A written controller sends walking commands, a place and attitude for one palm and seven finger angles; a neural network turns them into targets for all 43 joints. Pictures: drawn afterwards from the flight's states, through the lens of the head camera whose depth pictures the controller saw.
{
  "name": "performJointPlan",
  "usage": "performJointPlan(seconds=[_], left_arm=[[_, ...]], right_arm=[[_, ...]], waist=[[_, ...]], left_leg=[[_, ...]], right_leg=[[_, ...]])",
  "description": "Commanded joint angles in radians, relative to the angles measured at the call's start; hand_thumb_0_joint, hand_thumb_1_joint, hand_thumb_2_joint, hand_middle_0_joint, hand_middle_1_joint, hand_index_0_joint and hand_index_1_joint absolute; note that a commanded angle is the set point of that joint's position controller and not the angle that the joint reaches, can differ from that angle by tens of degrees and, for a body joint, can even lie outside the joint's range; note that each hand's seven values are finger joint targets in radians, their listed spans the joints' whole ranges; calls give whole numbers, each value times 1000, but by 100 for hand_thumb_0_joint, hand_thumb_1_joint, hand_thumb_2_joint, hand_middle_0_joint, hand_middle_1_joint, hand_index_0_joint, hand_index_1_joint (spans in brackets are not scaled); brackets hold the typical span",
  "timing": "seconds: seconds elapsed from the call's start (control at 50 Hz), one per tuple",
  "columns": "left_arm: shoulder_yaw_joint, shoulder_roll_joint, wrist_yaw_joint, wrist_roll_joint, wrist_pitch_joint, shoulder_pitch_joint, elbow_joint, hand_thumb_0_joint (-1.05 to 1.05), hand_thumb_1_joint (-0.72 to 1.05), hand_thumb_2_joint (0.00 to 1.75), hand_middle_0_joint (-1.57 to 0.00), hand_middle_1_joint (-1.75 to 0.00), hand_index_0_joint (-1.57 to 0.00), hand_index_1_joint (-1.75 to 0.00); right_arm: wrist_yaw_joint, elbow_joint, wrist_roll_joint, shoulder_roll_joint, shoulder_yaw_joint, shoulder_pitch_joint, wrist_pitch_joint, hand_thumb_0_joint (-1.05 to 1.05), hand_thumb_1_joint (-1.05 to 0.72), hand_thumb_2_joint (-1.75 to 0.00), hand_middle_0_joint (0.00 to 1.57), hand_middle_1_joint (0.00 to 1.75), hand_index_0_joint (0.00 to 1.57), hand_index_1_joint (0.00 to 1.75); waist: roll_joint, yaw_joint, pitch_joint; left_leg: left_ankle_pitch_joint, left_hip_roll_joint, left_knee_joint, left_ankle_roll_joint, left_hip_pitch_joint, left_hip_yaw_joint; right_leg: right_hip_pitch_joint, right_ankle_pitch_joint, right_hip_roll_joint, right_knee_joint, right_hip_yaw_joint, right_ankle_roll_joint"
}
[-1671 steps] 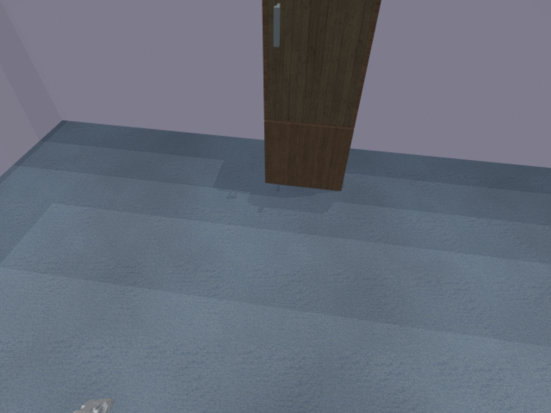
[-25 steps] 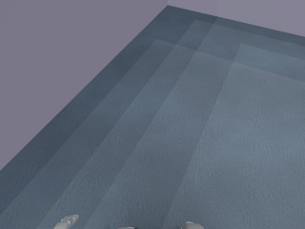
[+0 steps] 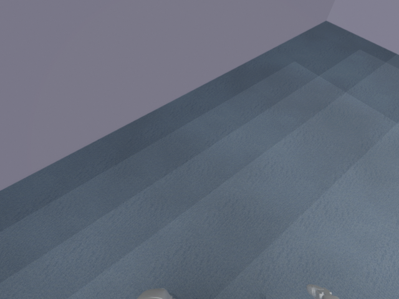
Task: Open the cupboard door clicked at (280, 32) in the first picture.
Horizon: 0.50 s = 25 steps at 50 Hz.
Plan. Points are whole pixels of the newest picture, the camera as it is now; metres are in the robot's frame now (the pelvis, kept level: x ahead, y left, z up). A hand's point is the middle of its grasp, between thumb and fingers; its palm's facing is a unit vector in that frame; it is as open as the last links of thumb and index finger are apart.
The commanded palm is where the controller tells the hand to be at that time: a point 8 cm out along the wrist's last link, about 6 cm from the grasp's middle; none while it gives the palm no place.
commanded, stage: turn to face it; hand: left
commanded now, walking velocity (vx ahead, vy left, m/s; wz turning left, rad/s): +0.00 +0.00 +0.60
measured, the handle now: out of the picture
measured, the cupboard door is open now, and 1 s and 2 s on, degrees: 44 44 44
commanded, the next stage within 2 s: none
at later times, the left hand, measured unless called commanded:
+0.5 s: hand out of the picture +0.08 +0.20 -0.15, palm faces +0.24 -0.92 -0.30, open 7.4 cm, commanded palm none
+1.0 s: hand out of the picture -0.09 +0.19 -0.19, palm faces +0.60 -0.76 -0.25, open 7.4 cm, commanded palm none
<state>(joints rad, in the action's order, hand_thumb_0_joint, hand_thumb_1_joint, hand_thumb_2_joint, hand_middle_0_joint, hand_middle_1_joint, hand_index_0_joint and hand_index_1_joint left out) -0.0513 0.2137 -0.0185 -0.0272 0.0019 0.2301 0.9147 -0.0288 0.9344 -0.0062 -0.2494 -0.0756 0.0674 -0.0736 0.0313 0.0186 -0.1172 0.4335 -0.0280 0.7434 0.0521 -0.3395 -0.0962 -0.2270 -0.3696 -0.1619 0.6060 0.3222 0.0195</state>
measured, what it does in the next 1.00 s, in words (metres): steps on the spot, turning left: left foot, then right foot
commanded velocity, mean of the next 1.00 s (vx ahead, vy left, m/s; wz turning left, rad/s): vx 0.00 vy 0.00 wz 0.60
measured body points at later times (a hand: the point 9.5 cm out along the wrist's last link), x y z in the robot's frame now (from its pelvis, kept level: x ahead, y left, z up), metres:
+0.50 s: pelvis +0.01 -0.03 +0.00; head +0.07 -0.04 +0.44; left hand +0.06 +0.25 -0.12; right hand +0.12 -0.26 -0.17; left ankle -0.02 +0.11 -0.72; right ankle +0.03 -0.13 -0.74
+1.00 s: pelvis +0.01 -0.01 -0.01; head +0.04 +0.04 +0.43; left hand -0.12 +0.23 -0.17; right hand +0.27 -0.15 -0.13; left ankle -0.04 +0.07 -0.73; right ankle +0.03 -0.14 -0.69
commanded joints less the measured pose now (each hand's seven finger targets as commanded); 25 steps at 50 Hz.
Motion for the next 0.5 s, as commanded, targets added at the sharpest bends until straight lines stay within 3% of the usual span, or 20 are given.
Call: performJointPlan(seconds=[0.0, 0.02, 0.04, 0.06, 0.08, 0.1, 0.14, 0.18, 0.26, 0.32, 0.36, 0.4, 0.42, 0.44, 0.46, 0.48], left_arm=[[-62, 190, 0, 11, 5, 5, -60, 0, 90, 90, -20, -30, -20, -30], [-44, 115, 10, 19, 0, -27, -105, 0, 90, 90, -20, -30, -20, -30], [-31, 111, 1, 9, -16, -100, -139, 0, 90, 90, -20, -30, -20, -30], [-29, 125, 0, 6, -19, -129, -150, 0, 90, 90, -20, -30, -20, -30], [-38, 105, -2, 3, -23, -117, -124, 0, 90, 90, -20, -30, -20, -30], [-42, 119, 1, 6, -28, -95, -96, 0, 90, 90, -20, -30, -20, -30], [-44, 123, 10, 5, -35, -58, -71, 0, 90, 90, -20, -30, -20, -30], [-42, 116, 10, 5, -32, -43, -61, 0, 90, 90, -20, -30, -20, -30], [-37, 103, 6, 8, -30, -74, -84, 0, 90, 90, -20, -30, -20, -30], [-32, 88, 5, 14, -26, -98, -104, 0, 90, 90, -20, -30, -20, -30], [-32, 89, 4, 17, -18, -60, -103, 0, 90, 90, -20, -30, -20, -30], [-38, 99, 1, 20, -5, 15, -82, 0, 90, 90, -20, -30, -20, -30], [-48, 145, -5, 13, 7, 54, -75, 0, 90, 90, -20, -30, -20, -30], [-69, 248, -16, -3, 15, 84, -70, 0, 90, 90, -20, -30, -20, -30], [-64, 271, -19, 2, 10, 77, -75, 0, 90, 90, -20, -30, -20, -30], [-48, 212, -21, 7, 10, 23, -84, 0, 90, 90, -20, -30, -20, -30]], right_arm=[[1, -58, -10, -121, -28, 140, 44, 0, -90, -90, 20, 30, 20, 30], [11, -51, -19, -246, -62, 203, 52, 0, -90, -90, 20, 30, 20, 30], [22, -35, -13, -282, -63, 248, 42, 0, -90, -90, 20, 30, 20, 30], [27, -40, -15, -255, -51, 230, 42, 0, -90, -90, 20, 30, 20, 30], [39, -53, -18, -221, -44, 180, 50, 0, -90, -90, 20, 30, 20, 30], [45, -73, -18, -200, -39, 116, 49, 0, -90, -90, 20, 30, 20, 30], [45, -87, -15, -179, -27, 72, 56, 0, -90, -90, 20, 30, 20, 30], [44, -86, -14, -177, -26, 84, 62, 0, -90, -90, 20, 30, 20, 30], [40, -73, -17, -178, -30, 112, 59, 0, -90, -90, 20, 30, 20, 30], [37, -75, -22, -180, -37, 107, 52, 0, -90, -90, 20, 30, 20, 30], [36, -82, -21, -184, -43, 85, 48, 0, -90, -90, 20, 30, 20, 30], [36, -91, -12, -168, -46, 56, 46, 0, -90, -90, 20, 30, 20, 30], [31, -96, -2, -129, -42, 65, 49, 0, -90, -90, 20, 30, 20, 30], [26, -110, 4, -57, -31, 83, 51, 0, -90, -90, 20, 30, 20, 30], [25, -117, -3, -92, -41, 67, 44, 0, -90, -90, 20, 30, 20, 30], [20, -100, -11, -86, -38, 69, 34, 0, -90, -90, 20, 30, 20, 30]], waist=[[1, -87, 232], [-331, -129, 245], [-294, -140, 245], [-175, -123, 204], [-268, -99, 200], [-268, -71, 166], [-182, -36, 141], [-117, -24, 150], [-150, -36, 147], [-183, -41, 148], [-201, -27, 161], [-185, 14, 191], [-60, 33, 213], [264, 45, 233], [283, 51, 216], [162, 17, 158]], left_leg=[[-302, -44, -321, -55, 288, 54], [-665, -333, -373, -197, 432, 458], [-873, -422, -365, -290, 403, 508], [-815, -403, -357, -293, 342, 420], [-790, -327, -361, -264, 307, 396], [-720, -282, -370, -240, 259, 351], [-660, -218, -393, -205, 216, 291], [-648, -202, -396, -199, 220, 281], [-567, -195, -395, -215, 207, 327], [-542, -179, -371, -212, 161, 362], [-567, -166, -332, -203, 130, 388], [-507, -122, -257, -158, 33, 381], [-346, -57, -174, -103, -88, 336], [50, 98, 74, -19, -268, 147], [220, 81, 318, -11, -256, 146], [144, 47, 449, -15, -264, 183]], right_leg=[[-31, 452, -182, 150, -102, -21], [-346, -178, -11, 401, -93, -105], [-413, -315, 24, 512, -231, -101], [-395, -254, 6, 536, -276, -87], [-399, -201, 13, 555, -295, -97], [-390, -135, 21, 581, -317, -103], [-364, -39, 42, 585, -321, -108], [-347, -7, 53, 558, -318, -115], [-307, -31, 74, 410, -313, -121], [-213, -66, 110, 234, -296, -113], [-121, -44, 142, 108, -277, -105], [65, 125, 146, -113, -268, -98], [225, 203, 54, -240, -347, -77], [341, 333, -236, -302, -629, 22], [210, 460, -372, -301, -679, 119], [145, 440, -305, -291, -568, 131]])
